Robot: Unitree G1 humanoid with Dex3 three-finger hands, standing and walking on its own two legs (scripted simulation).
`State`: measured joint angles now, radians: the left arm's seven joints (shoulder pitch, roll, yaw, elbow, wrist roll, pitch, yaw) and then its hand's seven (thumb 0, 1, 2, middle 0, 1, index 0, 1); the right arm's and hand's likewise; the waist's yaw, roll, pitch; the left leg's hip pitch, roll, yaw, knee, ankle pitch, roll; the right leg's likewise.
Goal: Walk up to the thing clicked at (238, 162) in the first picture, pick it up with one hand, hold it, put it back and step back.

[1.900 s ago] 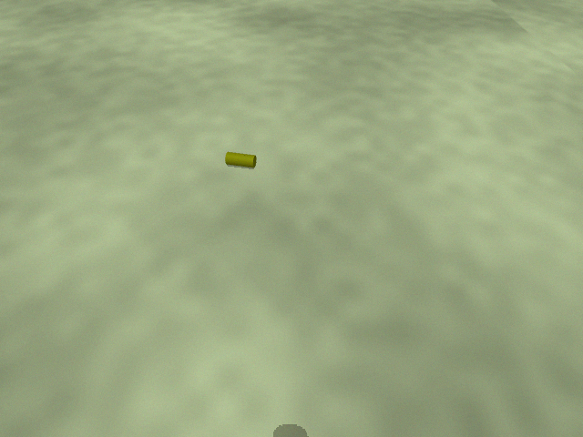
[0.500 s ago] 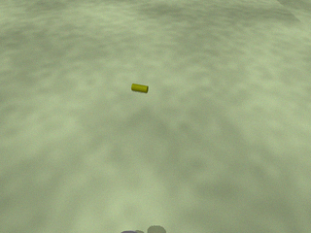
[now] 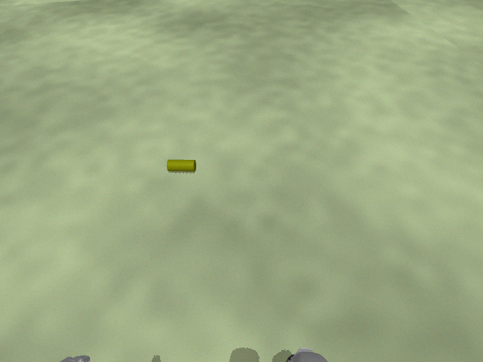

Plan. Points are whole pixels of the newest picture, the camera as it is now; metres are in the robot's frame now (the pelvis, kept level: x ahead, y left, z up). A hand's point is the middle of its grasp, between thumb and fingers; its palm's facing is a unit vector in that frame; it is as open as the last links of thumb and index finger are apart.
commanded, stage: walk up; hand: left
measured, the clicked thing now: (181, 165) +1.27 +0.40 -0.73
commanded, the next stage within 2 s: none
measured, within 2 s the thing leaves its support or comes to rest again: neither
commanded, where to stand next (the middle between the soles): +0.95 +0.13 m, yaw -2 degrees
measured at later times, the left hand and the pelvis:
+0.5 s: hand (102, 295) +0.30 +0.33 -0.17, palm faces -0.04 -0.93 -0.37, open 7.4 cm; pelvis +0.28 +0.04 -0.02, yaw +0 degrees
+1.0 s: hand (135, 178) +0.62 +0.32 -0.13, palm faces -0.11 -0.90 -0.41, open 7.4 cm; pelvis +0.50 +0.06 -0.02, yaw -3 degrees
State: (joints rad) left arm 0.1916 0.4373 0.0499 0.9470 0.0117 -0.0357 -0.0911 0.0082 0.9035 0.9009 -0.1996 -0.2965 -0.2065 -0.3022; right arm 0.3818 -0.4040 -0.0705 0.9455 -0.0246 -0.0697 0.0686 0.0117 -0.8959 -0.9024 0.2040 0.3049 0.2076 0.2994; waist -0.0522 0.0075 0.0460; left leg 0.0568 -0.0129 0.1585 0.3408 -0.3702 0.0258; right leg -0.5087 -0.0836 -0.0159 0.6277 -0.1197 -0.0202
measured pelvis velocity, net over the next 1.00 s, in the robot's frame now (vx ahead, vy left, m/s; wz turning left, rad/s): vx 0.50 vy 0.06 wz -0.05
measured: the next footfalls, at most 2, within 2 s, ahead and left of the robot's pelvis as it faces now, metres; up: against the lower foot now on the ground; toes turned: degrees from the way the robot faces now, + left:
right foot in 0.06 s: +0.21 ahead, -0.14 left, +0.00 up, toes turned -4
left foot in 0.48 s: +0.43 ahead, +0.17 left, +0.00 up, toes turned +6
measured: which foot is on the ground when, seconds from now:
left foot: down 0.00-0.10, up 0.12-0.46, down 0.48-1.00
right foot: up 0.00-0.04, down 0.06-0.50, up 0.52-0.94, down 0.96-1.00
